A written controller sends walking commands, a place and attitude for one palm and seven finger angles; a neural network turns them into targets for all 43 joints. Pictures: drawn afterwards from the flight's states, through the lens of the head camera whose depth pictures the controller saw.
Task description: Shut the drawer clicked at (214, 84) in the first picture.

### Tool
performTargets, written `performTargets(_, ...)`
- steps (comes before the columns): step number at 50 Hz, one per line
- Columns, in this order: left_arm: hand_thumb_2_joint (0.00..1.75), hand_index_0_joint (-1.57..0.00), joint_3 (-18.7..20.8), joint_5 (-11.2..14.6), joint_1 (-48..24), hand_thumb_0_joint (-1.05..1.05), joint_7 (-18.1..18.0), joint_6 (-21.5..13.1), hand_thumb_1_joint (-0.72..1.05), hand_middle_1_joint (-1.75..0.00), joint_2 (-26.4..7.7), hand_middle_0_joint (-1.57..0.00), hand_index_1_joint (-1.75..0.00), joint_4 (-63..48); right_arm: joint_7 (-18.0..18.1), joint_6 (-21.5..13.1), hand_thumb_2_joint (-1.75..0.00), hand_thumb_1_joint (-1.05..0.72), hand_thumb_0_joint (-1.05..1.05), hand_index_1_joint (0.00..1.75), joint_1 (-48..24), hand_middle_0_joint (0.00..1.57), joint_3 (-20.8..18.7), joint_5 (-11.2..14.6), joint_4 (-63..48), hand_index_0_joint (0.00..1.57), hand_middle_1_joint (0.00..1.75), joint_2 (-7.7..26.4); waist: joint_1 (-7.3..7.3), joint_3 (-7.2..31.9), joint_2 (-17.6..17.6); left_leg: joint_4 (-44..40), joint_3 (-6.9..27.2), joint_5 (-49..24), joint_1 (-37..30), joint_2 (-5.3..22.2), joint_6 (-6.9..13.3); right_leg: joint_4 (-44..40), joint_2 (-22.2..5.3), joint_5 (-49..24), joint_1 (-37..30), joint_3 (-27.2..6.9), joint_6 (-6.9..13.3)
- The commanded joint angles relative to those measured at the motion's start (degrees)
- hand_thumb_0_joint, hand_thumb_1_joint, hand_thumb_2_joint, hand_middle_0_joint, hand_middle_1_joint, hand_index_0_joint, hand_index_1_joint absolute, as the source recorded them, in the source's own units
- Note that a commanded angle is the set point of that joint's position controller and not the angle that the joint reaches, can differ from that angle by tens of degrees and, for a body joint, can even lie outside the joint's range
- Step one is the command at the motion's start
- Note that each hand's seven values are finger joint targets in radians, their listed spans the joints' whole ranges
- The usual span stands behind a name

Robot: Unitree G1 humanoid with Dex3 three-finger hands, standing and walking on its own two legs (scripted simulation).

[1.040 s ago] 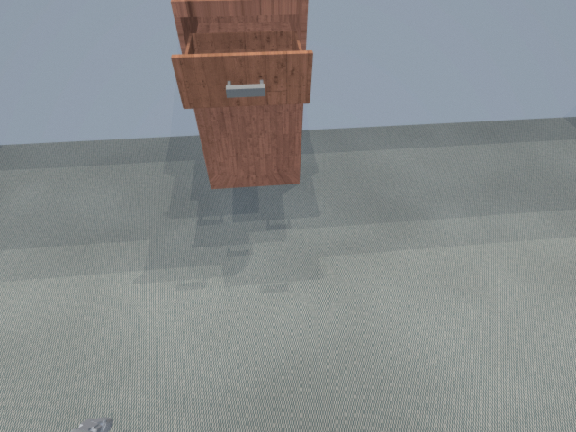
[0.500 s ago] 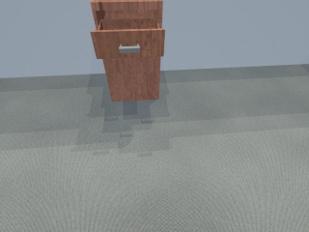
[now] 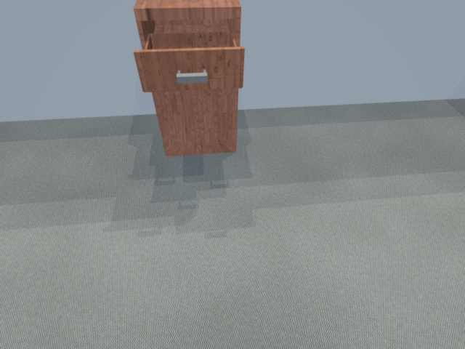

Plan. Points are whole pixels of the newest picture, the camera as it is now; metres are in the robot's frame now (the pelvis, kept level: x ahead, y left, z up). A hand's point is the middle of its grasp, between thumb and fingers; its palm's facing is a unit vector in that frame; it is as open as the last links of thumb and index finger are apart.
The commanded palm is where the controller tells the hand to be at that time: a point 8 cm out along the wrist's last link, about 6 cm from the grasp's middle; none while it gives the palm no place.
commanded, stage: look at it before walking up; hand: left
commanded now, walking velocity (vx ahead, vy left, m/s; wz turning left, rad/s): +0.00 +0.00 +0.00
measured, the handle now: (192, 75) +1.04 +0.22 -0.05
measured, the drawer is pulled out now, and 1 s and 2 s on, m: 0.30 0.30 0.30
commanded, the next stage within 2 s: walk to a spot facing it in 0.40 s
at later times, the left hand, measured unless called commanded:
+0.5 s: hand out of the picture +0.07 +0.25 -0.16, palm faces -0.02 -0.94 -0.33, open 7.3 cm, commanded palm none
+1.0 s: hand out of the picture +0.08 +0.15 -0.18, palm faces -0.01 -0.98 -0.19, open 7.3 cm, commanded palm none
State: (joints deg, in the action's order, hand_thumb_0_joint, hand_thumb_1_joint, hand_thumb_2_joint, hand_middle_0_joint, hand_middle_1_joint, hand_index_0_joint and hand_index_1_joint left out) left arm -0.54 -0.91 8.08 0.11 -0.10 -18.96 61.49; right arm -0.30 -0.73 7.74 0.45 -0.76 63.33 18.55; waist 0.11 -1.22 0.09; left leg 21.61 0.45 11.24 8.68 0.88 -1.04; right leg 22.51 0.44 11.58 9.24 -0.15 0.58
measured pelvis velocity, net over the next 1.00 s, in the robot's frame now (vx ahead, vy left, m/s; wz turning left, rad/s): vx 0.11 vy -0.03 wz -0.11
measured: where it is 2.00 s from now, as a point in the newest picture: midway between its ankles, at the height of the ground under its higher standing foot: (255, 294)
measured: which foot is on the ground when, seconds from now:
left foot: down 0.00-0.90, up 0.92-1.00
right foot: down 0.00-1.00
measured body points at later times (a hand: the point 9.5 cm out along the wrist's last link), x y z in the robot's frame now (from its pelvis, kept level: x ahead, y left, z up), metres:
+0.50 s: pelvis +0.00 +0.00 +0.00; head +0.01 +0.00 +0.45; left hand +0.07 +0.30 -0.13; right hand +0.08 -0.29 -0.13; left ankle +0.01 +0.13 -0.74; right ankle +0.01 -0.11 -0.74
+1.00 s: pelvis +0.11 -0.03 -0.01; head +0.12 -0.03 +0.44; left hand +0.08 +0.20 -0.17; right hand +0.04 -0.25 -0.18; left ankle +0.05 +0.10 -0.68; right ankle +0.04 -0.10 -0.74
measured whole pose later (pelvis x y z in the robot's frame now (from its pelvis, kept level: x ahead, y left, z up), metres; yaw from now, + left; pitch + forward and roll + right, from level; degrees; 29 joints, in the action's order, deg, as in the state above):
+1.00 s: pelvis +0.11 -0.03 -0.01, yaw -6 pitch -1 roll +0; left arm 1.9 -1.5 23.5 -0.2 -4.0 -8.1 62.0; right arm -0.5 -0.4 20.7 -1.7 -1.3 67.1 9.4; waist 2.1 -1.5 -0.6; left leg 62.0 -4.5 25.4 21.3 4.6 0.2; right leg 31.2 1.6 21.9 8.9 4.1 3.5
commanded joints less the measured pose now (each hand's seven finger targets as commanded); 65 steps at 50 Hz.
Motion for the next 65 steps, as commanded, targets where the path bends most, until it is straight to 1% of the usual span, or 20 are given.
performTargets(1, 0.9, -0.2, 2.3, 0.3, -1.7, 0.0, -0.8, -1.4, 0.9, -0.3, -11.5, -0.2, -0.3, -3.3, 1.0, -1.2, -0.9, -0.9, 0.0, 0.3, -2.0, 0.2, -2.2, 0.2, -3.7, 0.2, 0.3, 11.5, -0.03, 2.4, -0.5, -3.7, 5.1, -5.1, -0.3, 5.7, 2.4, -4.5, -6.8, -3.1, 0.3, -6.5, 1.2)
performTargets(25, 0.9, -0.2, 2.3, 0.3, -1.3, 0.0, -0.8, -1.5, 0.9, -0.3, -11.6, -0.2, -0.3, -2.8, 1.1, -1.2, -0.9, -0.9, 0.0, 0.3, -2.4, 0.2, -2.0, 0.3, -3.4, 0.2, 0.3, 11.7, 0.0, 2.2, -0.5, -4.4, 5.3, -7.0, -1.0, 6.0, 2.2, -4.9, -6.9, -5.9, -1.0, -5.9, 1.0)
performTargets(27, 0.9, -0.2, 0.9, 0.3, 2.9, 0.0, -1.0, -0.3, 0.9, -0.3, -4.5, -0.2, -0.3, -0.8, 0.8, -0.2, -0.9, -0.9, 0.0, 0.3, 1.6, 0.2, -0.4, -0.2, -1.7, 0.2, 0.3, 4.6, -0.05, 3.2, -0.5, -3.2, 3.4, 1.7, -1.3, 5.3, 1.3, -4.6, -6.3, 4.7, -0.3, -5.9, 0.3)
performTargets(30, 0.9, -0.2, 1.7, -0.3, 5.7, 0.0, -0.2, 0.5, 0.9, -0.3, -4.9, -0.2, -0.3, -1.0, 0.5, 0.5, -0.9, -0.9, 0.0, 0.3, 3.6, 0.2, -1.2, -0.7, -1.8, 0.2, 0.3, 4.6, 0.32, -3.9, 1.8, -1.7, 2.6, 19.5, 4.9, 4.2, 1.9, -5.6, -5.4, 21.2, 5.2, -9.0, 1.8)
performTargets(33, 0.9, -0.2, 2.5, -0.3, 7.8, 0.0, 0.4, 0.3, 0.9, -0.3, -4.3, -0.2, -0.3, -2.0, 0.5, 0.0, -0.9, -0.9, 0.0, 0.3, 6.0, 0.2, -1.8, -0.8, -2.5, 0.2, 0.3, 4.4, 0.05, -6.9, 0.5, 0.3, 2.6, 22.0, 6.3, 4.8, 2.9, -2.9, -4.3, 23.1, 8.7, -10.4, 3.7)
performTargets(37, 0.9, -0.2, 2.9, -0.3, 8.8, 0.0, 0.9, -1.0, 0.9, -0.3, -0.1, -0.2, -0.3, -3.8, 1.0, -1.3, -0.9, -0.9, 0.0, 0.3, 11.5, 0.2, -3.4, -0.5, -2.5, 0.2, 0.3, 6.0, -1.41, -5.6, -7.7, -5.4, 11.6, 23.5, -0.9, 13.1, 7.8, 12.8, 0.9, 15.1, 16.4, -2.9, 2.7)
performTargets(39, 0.9, -0.2, 2.9, -0.4, 6.2, 0.0, 1.0, -1.5, 0.9, -0.3, 2.0, -0.2, -0.3, -5.6, 1.1, -1.9, -0.9, -0.9, 0.0, 0.3, 14.4, 0.2, -4.3, -0.3, -2.2, 0.2, 0.3, 5.8, -2.43, -7.8, -11.4, -8.6, 15.7, 18.5, -4.6, 18.6, 11.6, 20.1, -0.2, 14.9, 22.8, 1.5, 1.6)
performTargets(42, 0.9, -0.2, 3.4, -0.4, 10.7, 0.0, 1.3, -2.5, 0.9, -0.3, 4.4, -0.2, -0.3, -4.1, 1.2, -2.4, -0.9, -0.9, 0.0, 0.3, 13.0, 0.2, -3.8, -0.6, -1.8, 0.2, 0.3, 3.1, 0.75, -6.1, -6.8, -0.8, 5.4, 1.8, 0.4, 16.2, 9.1, 11.6, -1.8, 11.2, 10.7, 4.1, 1.5)
performTargets(43, 0.9, -0.2, 3.9, -0.5, 17.5, 0.0, 1.2, -2.8, 0.9, -0.3, 3.7, -0.2, -0.3, -1.6, 1.2, -2.5, -0.9, -0.9, 0.0, 0.3, 10.8, 0.2, -3.6, -0.4, -2.2, 0.2, 0.3, 2.0, 4.15, -3.7, -1.7, 9.5, -0.6, 0.7, 7.6, 11.9, 6.1, 5.2, -1.3, 5.7, -1.5, 2.7, 2.6)
performTargets(44, 0.9, -0.2, 5.1, -0.8, 26.5, 0.0, 0.5, -3.4, 0.9, -0.3, -1.0, -0.2, -0.3, 1.3, 0.8, -3.0, -0.9, -0.9, 0.0, 0.3, 8.4, 0.2, -3.0, 0.3, -4.1, 0.2, 0.3, -1.4, 7.36, -1.1, 11.7, 27.4, -8.8, 5.4, 21.0, 4.6, 2.7, -2.3, -11.9, 7.0, -13.5, -15.2, 6.9)
performTargets(45, 0.9, -0.2, 5.7, 0.2, 33.1, 0.0, -0.4, -4.0, 0.9, -0.3, -4.5, -0.2, -0.3, 3.5, 0.4, -3.6, -0.9, -0.9, 0.0, 0.3, 3.3, 0.2, -2.7, 0.1, -6.7, 0.2, 0.3, -2.6, 8.92, -1.9, 18.5, 39.0, -8.7, 19.8, 31.3, 1.6, 1.8, -8.9, -20.9, -2.2, -17.4, -30.9, 11.2)
performTargets(46, 0.9, -0.2, 5.3, 0.1, 33.3, 0.0, -1.0, -4.1, 0.9, -0.3, -2.9, -0.2, -0.3, 4.3, 0.4, -3.6, -0.9, -0.9, 0.0, 0.3, 0.0, 0.2, -3.1, -0.1, -7.2, 0.2, 0.3, -1.9, 8.74, -3.4, 12.0, 44.8, -3.9, 19.3, 34.4, 3.7, 1.9, -8.5, -22.0, -8.4, -16.3, -31.8, 13.8)
performTargets(48, 0.9, -0.2, 4.5, -0.3, 27.9, 0.0, -1.6, -3.9, 0.9, -0.3, 0.8, -0.2, -0.3, 2.8, 0.3, -3.3, -0.9, -0.9, 0.0, 0.3, 0.5, 0.2, -3.4, -0.3, -6.3, 0.2, 0.3, -4.4, 5.14, -5.4, 1.3, 46.7, -2.4, 13.5, 35.6, 6.6, 1.4, -7.3, -20.1, -9.2, -13.1, -23.9, 14.4)
performTargets(52, 0.9, -0.2, 3.7, -0.6, 23.4, 0.0, -1.7, -4.7, 0.9, -0.3, 3.9, -0.2, -0.3, 2.1, -0.6, -1.7, -0.9, -0.9, 0.0, 0.3, 3.1, 0.2, -3.8, -0.4, -5.5, 0.2, 0.3, -6.7, 0.97, -6.0, 5.6, 39.8, -4.9, 5.1, 31.1, 6.6, -0.5, -10.9, -14.7, -11.2, -5.6, -11.8, 10.8)
performTargets(59, 0.9, -0.2, 4.1, -0.6, 23.7, 0.0, -2.1, -4.8, 0.9, -0.3, 3.5, -0.2, -0.3, 3.5, -1.7, -2.5, -0.9, -0.9, 0.0, 0.3, -3.5, 0.2, -3.5, 0.2, -9.1, 0.2, 0.3, -8.0, 1.52, -7.3, 7.6, 20.0, -8.8, -1.6, 20.4, 3.6, 1.7, -10.3, -11.4, -22.0, -4.6, -5.4, 7.5)
performTargets(61, 0.9, -0.2, 4.6, -0.5, 22.8, 0.0, -2.0, -4.7, 0.9, -0.3, 2.5, -0.2, -0.3, 3.4, -1.1, -2.9, -0.9, -0.9, 0.0, 0.3, 0.7, 0.2, -3.9, 0.0, -8.2, 0.2, 0.3, -6.7, -1.0, -5.0, 6.4, 16.3, -10.4, -1.0, 10.8, 0.9, 3.0, -3.4, -10.9, -32.5, -4.1, -4.1, 7.1)
performTargets(62, 0.9, -0.2, 4.6, -0.4, 21.9, 0.0, -2.0, -4.7, 0.9, -0.3, 2.4, -0.2, -0.3, 3.1, -0.4, -3.1, -0.9, -0.9, 0.0, 0.3, 7.9, 0.2, -4.3, -0.4, -6.1, 0.2, 0.3, -5.4, -4.37, -1.6, 5.3, 12.9, -10.0, -2.7, 2.0, -0.2, 3.7, 5.1, -9.7, -35.8, -2.7, -2.9, 6.2)
performTargets(63, 0.9, -0.2, 4.6, -0.3, 21.9, 0.0, -1.8, -4.6, 0.9, -0.3, 3.7, -0.2, -0.3, 2.9, 0.3, -3.2, -0.9, -0.9, 0.0, 0.3, 17.0, 0.2, -5.0, -0.7, -3.4, 0.2, 0.3, -2.5, -7.6, 3.7, 2.8, 11.5, -6.8, -3.1, -10.5, 2.5, 4.7, 17.0, -7.7, -29.6, 3.0, -2.4, 5.0)
performTargets(64, 0.9, -0.2, 4.7, 0.4, 25.0, 0.0, -1.2, -4.4, 0.9, -0.3, 6.8, -0.2, -0.3, 1.8, 1.1, -3.4, -0.9, -0.9, 0.0, 0.3, 23.7, 0.2, -6.5, -1.8, -2.2, 0.2, 0.3, 3.8, -8.73, 10.8, -10.2, 6.9, 13.3, 1.7, -22.8, 17.4, 9.8, 35.1, -0.8, -6.6, 15.2, 1.8, 2.8)
performTargets(65, 0.9, -0.2, 4.3, 0.6, 23.1, 0.0, -0.8, -4.8, 0.9, -0.3, 8.4, -0.2, -0.3, -0.2, 1.1, -3.1, -0.9, -0.9, 0.0, 0.3, 26.2, 0.2, -6.8, -1.1, -1.8, 0.2, 0.3, 6.8, -7.61, 11.9, -15.0, -5.0, 29.6, 4.4, -21.3, 27.8, 14.3, 51.6, 3.2, 19.1, 21.9, 0.8, 2.7)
